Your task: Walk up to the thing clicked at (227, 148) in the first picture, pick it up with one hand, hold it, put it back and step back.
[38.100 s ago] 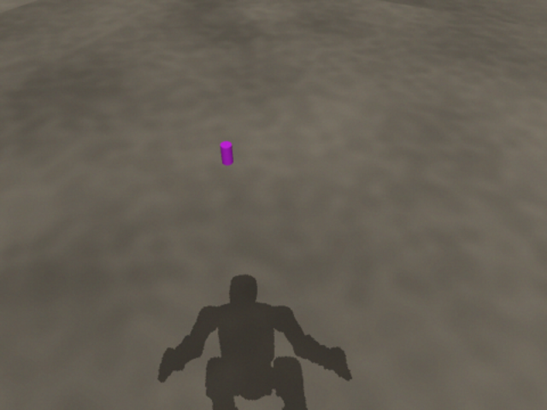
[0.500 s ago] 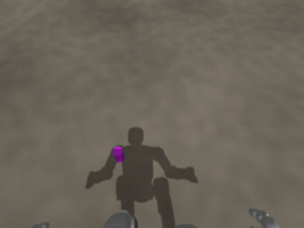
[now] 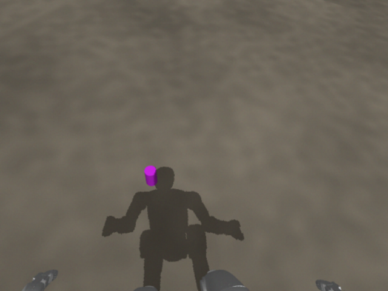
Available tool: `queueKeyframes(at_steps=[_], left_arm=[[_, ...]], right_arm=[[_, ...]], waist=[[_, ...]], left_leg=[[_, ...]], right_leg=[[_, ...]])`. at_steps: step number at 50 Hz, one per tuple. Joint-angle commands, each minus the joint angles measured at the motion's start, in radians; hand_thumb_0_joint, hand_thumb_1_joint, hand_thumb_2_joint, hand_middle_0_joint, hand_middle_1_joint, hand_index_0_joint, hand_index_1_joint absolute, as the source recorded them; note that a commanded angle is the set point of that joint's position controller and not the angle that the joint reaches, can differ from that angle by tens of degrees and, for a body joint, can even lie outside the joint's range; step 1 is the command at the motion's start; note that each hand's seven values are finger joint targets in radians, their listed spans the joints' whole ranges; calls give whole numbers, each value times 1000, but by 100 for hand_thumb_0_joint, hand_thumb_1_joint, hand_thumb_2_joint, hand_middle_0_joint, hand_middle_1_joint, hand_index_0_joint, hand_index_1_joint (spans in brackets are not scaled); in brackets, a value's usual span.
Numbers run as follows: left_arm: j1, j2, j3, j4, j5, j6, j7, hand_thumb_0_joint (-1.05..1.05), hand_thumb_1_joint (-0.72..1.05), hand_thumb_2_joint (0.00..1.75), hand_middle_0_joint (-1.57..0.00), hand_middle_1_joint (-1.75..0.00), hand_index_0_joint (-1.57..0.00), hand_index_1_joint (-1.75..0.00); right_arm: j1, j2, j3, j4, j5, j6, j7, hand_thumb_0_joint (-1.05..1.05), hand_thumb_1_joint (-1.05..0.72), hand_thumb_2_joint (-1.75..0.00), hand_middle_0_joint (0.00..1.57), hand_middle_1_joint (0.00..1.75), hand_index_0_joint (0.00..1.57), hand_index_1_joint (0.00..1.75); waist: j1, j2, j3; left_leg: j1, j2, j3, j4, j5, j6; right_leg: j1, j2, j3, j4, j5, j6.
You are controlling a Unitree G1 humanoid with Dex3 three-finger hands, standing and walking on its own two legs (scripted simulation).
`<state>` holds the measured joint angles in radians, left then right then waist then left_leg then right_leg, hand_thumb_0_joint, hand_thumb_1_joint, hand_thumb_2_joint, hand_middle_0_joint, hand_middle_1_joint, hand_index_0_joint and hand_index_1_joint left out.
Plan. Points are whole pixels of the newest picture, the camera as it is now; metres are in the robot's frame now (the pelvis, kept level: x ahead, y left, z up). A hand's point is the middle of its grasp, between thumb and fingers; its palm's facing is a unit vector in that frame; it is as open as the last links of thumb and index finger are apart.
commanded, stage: step back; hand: left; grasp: from above
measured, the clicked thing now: (151, 176) +0.73 +0.17 -0.71
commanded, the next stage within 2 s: none
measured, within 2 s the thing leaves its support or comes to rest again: neither
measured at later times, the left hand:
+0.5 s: hand out of the picture -0.07 +0.24 -0.14, palm faces +0.02 -0.90 -0.44, open 7.3 cm
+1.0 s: hand out of the picture -0.30 +0.21 -0.14, palm faces +0.00 -0.90 -0.44, open 7.3 cm
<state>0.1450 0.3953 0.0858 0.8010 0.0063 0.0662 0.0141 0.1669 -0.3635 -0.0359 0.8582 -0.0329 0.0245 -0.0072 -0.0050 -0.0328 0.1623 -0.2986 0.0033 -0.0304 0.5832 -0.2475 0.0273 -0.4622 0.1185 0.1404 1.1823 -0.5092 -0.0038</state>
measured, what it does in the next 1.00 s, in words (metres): walks backwards: right foot, then left foot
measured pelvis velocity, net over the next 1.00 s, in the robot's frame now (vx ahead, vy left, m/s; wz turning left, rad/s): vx -0.34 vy -0.07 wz -0.03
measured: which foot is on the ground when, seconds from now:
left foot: down 0.00-0.22, up 0.24-0.52, down 0.54-0.88, up 0.90-1.00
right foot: up 0.00-0.16, down 0.18-0.56, up 0.58-0.84, down 0.86-1.00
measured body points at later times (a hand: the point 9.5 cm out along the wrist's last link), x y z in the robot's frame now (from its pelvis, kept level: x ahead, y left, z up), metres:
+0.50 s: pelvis -0.17 -0.04 -0.01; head -0.11 -0.05 +0.43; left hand -0.07 +0.28 -0.11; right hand -0.08 -0.35 -0.14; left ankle -0.19 +0.08 -0.71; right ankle -0.12 -0.16 -0.73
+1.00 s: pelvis -0.34 -0.07 +0.00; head -0.32 -0.09 +0.44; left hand -0.30 +0.25 -0.11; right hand -0.23 -0.39 -0.13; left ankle -0.28 +0.08 -0.67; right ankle -0.35 -0.18 -0.73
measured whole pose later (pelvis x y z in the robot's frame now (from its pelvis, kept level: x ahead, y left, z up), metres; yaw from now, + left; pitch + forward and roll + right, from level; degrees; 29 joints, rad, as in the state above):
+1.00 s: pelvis -0.34 -0.07 +0.00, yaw -2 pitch -3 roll +1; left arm 0.25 0.35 0.06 0.93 0.04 0.02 0.01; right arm 0.14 -0.41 -0.06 0.89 -0.01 0.07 0.00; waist 0.04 0.04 0.11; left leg -0.52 -0.09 -0.15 1.03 -0.43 -0.01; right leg -0.23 0.00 0.03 0.63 -0.36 -0.03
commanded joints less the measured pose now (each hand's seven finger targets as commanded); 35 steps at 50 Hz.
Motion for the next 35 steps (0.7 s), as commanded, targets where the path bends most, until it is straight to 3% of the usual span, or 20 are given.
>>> queueKeyframes(at_steps=[1, 6, 8, 9, 10, 11, 12, 14, 15, 17, 20, 23, 25, 26, 27, 28, 29, 31, 33, 35], left_arm=[[35, 167, 57, -73, 12, -27, 3, 0, 90, 90, -20, -30, -20, -30], [103, 161, 52, -30, 12, -38, -1, 0, 90, 90, -20, -30, -20, -30], [204, 151, 52, 26, 15, -41, -5, 0, 90, 90, -20, -30, -20, -30], [206, 177, 57, 31, 27, -47, -4, 0, 90, 90, -20, -30, -20, -30], [186, 244, 77, 15, 42, -53, -5, 0, 90, 90, -20, -30, -20, -30], [116, 369, 103, -22, 36, -46, -6, 0, 90, 90, -20, -30, -20, -30], [39, 377, 97, -60, 39, -53, -1, 0, 90, 90, -20, -30, -20, -30], [-86, 259, 63, -79, 31, -59, 9, 0, 90, 90, -20, -30, -20, -30], [-100, 245, 66, -81, 39, -59, 12, 0, 90, 90, -20, -30, -20, -30], [-29, 226, 61, -77, 39, -57, 14, 0, 90, 90, -20, -30, -20, -30], [52, 226, 60, -72, 39, -50, 26, 0, 90, 90, -20, -30, -20, -30], [29, 239, 57, -92, 27, -41, 30, 0, 90, 90, -20, -30, -20, -30], [-10, 233, 46, -100, 13, -29, 23, 0, 90, 90, -20, -30, -20, -30], [-11, 209, 34, -105, 11, -24, 20, 0, 90, 90, -20, -30, -20, -30], [25, 170, 23, -107, 6, -21, 16, 0, 90, 90, -20, -30, -20, -30], [-44, 189, 34, -117, -3, -20, 28, 0, 90, 90, -20, -30, -20, -30], [-74, 207, 48, -99, 15, -15, 35, 0, 90, 90, -20, -30, -20, -30], [-2, 190, 46, -57, -5, -10, 29, 0, 90, 90, -20, -30, -20, -30], [68, 198, 50, -22, -2, -17, 22, 0, 90, 90, -20, -30, -20, -30], [68, 172, 44, -17, 5, -23, 13, 0, 90, 90, -20, -30, -20, -30]], right_arm=[[2, -267, -84, -95, -2, -30, -27, 0, -90, -90, 20, 30, 20, 30], [-25, -293, -88, -113, 1, -11, -19, 0, -90, -90, 20, 30, 20, 30], [-70, -306, -89, -119, 11, 5, -18, 0, -90, -90, 20, 30, 20, 30], [-59, -280, -80, -120, 18, 10, -16, 0, -90, -90, 20, 30, 20, 30], [-48, -224, -65, -127, 25, 11, -14, 0, -90, -90, 20, 30, 20, 30], [-107, -203, -68, -147, 33, 9, -30, 0, -90, -90, 20, 30, 20, 30], [-98, -243, -82, -137, 28, 14, -35, 0, -90, -90, 20, 30, 20, 30], [-12, -236, -75, -84, 37, 10, -32, 0, -90, -90, 20, 30, 20, 30], [14, -226, -70, -75, 40, 6, -30, 0, -90, -90, 20, 30, 20, 30], [12, -216, -57, -72, 29, -4, -31, 0, -90, -90, 20, 30, 20, 30], [-25, -192, -52, -95, 21, -6, -29, 0, -90, -90, 20, 30, 20, 30], [27, -197, -61, -79, 15, -7, -23, 0, -90, -90, 20, 30, 20, 30], [97, -200, -72, -39, 11, -10, -20, 0, -90, -90, 20, 30, 20, 30], [107, -223, -83, -37, 2, -12, -22, 0, -90, -90, 20, 30, 20, 30], [88, -295, -100, -46, -13, -12, -21, 0, -90, -90, 20, 30, 20, 30], [27, -405, -112, -69, 3, -6, -7, 0, -90, -90, 20, 30, 20, 30], [15, -389, -115, -70, -5, -14, -9, 0, -90, -90, 20, 30, 20, 30], [-68, -292, -79, -77, -7, -16, -19, 0, -90, -90, 20, 30, 20, 30], [-99, -264, -71, -88, -5, -15, -23, 0, -90, -90, 20, 30, 20, 30], [-87, -245, -70, -91, -10, -8, -15, 0, -90, -90, 20, 30, 20, 30]], waist=[[-20, 173, -177], [-8, 248, -242], [43, 243, -270], [38, 197, -252], [27, 1, -205], [80, -273, -161], [60, -252, -98], [-27, -71, -81], [-32, -114, -90], [14, -116, -123], [66, -145, -153], [46, -173, -200], [3, -123, -234], [1, -87, -237], [14, 87, -242], [-25, 292, -218], [-39, 233, -178], [35, 91, -168], [59, 141, -148], [34, 185, -144]], left_leg=[[191, 259, -215, -128, 393, 239], [162, 245, -200, -93, 347, 193], [65, 211, -157, -35, 271, 139], [-37, 161, -144, 1, 147, 87], [-225, 31, -118, 137, -61, 24], [-238, -114, -56, 393, -347, -28], [-198, -62, -160, 575, -361, -43], [-184, -117, -166, 645, -256, -25], [-168, -118, -131, 650, -230, -33], [-193, -116, -101, 587, -239, -43], [-216, -73, -56, 371, -291, -51], [-104, -32, -6, 133, -253, -33], [41, -45, 48, -127, -22, -14], [115, 5, -30, -169, 85, 10], [197, 195, -287, -197, 220, 79], [27, 373, -470, -253, 309, 244], [-73, 408, -528, -270, 275, 293], [-18, 281, -287, -197, 364, 222], [-24, 258, -213, -177, 328, 208], [38, 230, -194, -176, 280, 210]], right_leg=[[-29, -47, 6, -92, -22, 39], [144, -97, -98, -468, 35, 17], [305, -95, -153, -734, 225, -11], [353, -114, -108, -771, 256, -29], [374, -261, 146, -817, 180, -72], [144, -499, 398, -901, 230, -246], [4, -574, 468, -934, 244, -310], [48, -390, 135, -791, 504, -211], [74, -360, 79, -761, 542, -197], [191, -324, 30, -704, 657, -187], [365, -363, 67, -669, 741, -204], [379, -385, 95, -621, 766, -198], [326, -346, 44, -547, 697, -152], [225, -321, 41, -509, 585, -105], [44, -209, -16, -378, 335, -53], [42, -60, -123, -179, -131, -16], [67, -55, 11, -6, -162, -16], [17, -30, 70, 106, -58, -27], [31, -41, 10, 94, -8, -10], [37, -55, -26, -40, -21, 17]])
